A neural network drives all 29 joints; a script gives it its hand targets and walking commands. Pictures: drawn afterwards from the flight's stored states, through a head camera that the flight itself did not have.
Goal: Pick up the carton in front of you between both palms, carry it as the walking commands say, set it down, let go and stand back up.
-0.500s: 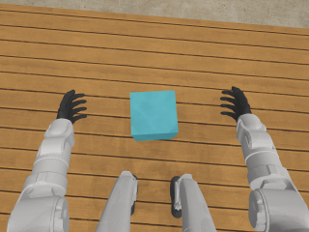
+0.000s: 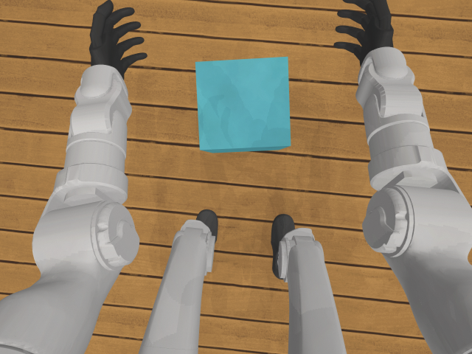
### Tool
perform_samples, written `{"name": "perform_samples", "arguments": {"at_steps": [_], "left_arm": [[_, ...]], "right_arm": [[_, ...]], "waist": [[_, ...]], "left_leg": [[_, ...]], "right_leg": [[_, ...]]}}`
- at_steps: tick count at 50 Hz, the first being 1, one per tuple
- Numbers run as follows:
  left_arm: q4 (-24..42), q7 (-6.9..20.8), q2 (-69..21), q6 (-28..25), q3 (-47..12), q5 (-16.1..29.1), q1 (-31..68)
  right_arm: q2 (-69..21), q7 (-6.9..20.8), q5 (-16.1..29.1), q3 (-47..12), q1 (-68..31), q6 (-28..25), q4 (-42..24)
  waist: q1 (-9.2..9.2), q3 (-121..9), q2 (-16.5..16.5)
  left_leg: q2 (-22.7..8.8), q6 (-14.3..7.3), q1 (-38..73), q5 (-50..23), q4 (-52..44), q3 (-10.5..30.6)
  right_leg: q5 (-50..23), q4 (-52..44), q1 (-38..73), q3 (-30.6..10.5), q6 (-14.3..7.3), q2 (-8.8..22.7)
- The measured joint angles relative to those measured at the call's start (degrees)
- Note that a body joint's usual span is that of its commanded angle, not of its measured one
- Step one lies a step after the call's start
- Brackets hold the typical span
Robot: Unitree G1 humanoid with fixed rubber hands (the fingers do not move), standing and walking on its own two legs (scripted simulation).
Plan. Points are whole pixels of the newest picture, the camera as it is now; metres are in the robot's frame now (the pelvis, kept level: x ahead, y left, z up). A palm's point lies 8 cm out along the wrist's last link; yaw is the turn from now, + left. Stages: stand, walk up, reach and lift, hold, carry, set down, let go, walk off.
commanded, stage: reach and lift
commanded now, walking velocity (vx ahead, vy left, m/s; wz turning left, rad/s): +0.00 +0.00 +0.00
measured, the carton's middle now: (243, 113) +0.51 +0.03 -0.49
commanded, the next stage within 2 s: none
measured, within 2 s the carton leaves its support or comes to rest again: leaves its support in 1.58 s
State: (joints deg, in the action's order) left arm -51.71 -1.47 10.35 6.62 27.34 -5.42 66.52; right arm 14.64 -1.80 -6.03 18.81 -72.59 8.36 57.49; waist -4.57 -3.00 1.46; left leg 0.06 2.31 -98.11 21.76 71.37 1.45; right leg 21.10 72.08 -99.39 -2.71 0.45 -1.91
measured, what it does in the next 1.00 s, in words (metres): lowers itself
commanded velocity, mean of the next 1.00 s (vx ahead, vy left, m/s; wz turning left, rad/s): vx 0.00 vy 0.00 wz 0.00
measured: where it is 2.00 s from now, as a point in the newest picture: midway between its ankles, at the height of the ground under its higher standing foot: (243, 255)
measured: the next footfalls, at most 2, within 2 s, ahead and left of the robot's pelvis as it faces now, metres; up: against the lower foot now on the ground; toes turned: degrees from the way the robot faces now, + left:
none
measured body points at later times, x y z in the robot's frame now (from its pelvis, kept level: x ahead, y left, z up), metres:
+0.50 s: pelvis -0.04 +0.00 -0.20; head +0.33 +0.01 +0.05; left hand +0.49 +0.23 -0.37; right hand +0.54 -0.15 -0.37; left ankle +0.07 +0.14 -0.58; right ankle +0.07 -0.12 -0.58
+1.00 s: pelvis -0.03 +0.00 -0.25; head +0.34 +0.01 +0.00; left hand +0.50 +0.22 -0.42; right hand +0.55 -0.13 -0.42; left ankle +0.07 +0.14 -0.58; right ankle +0.07 -0.12 -0.58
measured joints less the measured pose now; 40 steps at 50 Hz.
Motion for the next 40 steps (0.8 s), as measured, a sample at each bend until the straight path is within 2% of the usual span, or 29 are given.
{"name": "perform_samples", "arguments": {"at_steps": [5,10,14,21,25,31,37,40], "left_arm": [[-2.86,0.86,1.22,-1.95,-0.51,1.98,-0.85],[-2.53,-0.41,2.56,-3.22,-3.94,4.90,-1.54],[0.85,-2.37,3.73,-3.20,-8.29,8.63,-1.59],[0.77,-4.89,6.32,-0.87,-14.23,14.69,3.46],[-2.87,-5.62,7.41,0.02,-15.27,14.99,9.31],[-11.14,-5.17,8.07,-0.98,-15.52,15.13,16.75],[-13.39,-5.32,7.37,-3.32,-16.37,15.26,16.28],[-13.24,-5.57,7.61,-4.17,-16.71,15.45,16.40]], "right_arm": [[-1.48,-1.93,0.11,-0.63,2.02,-1.26,-0.30],[-0.99,-2.89,2.51,-3.48,3.30,-2.66,-1.30],[1.62,-3.84,7.18,-7.22,4.00,-3.36,-3.93],[6.80,-4.15,13.91,-11.92,-1.73,-1.90,-2.87],[8.61,-3.81,16.18,-13.48,-7.86,-0.77,1.34],[9.05,-3.33,15.49,-13.83,-14.89,-1.91,9.02],[8.06,-3.54,14.54,-14.11,-14.10,-4.59,11.59],[8.25,-3.97,16.19,-15.52,-13.32,-5.25,9.69]], "waist": [[0.34,-2.33,0.19],[1.20,-1.60,0.23],[1.42,1.49,-0.40],[1.50,9.67,-1.07],[1.25,14.41,-0.98],[1.11,19.60,-1.27],[1.94,22.23,-1.76],[2.08,23.13,-1.50]], "left_leg": [[0.69,0.33,-8.43,3.82,8.83,0.72],[1.84,0.81,-17.54,6.74,19.09,1.43],[2.65,1.03,-23.63,8.63,27.82,1.90],[3.27,1.31,-30.05,9.10,39.81,1.59],[3.06,1.43,-31.55,8.48,43.91,1.23],[2.83,1.37,-32.82,8.44,48.01,0.88],[2.35,0.97,-32.32,10.43,51.44,0.25],[2.05,0.94,-32.07,11.32,52.65,0.48]], "right_leg": [[4.02,8.83,-8.28,0.11,0.13,-0.19],[7.52,19.10,-17.00,-0.24,0.72,-0.57],[9.59,27.71,-22.70,-0.09,1.24,-0.73],[10.06,39.76,-29.05,-0.28,2.00,-1.05],[9.28,43.89,-30.75,-0.53,2.26,-1.49],[9.27,48.09,-32.10,-0.55,2.34,-1.46],[11.51,51.77,-31.60,-0.53,2.04,-0.72],[12.26,52.81,-31.34,-0.13,1.88,-0.69]]}}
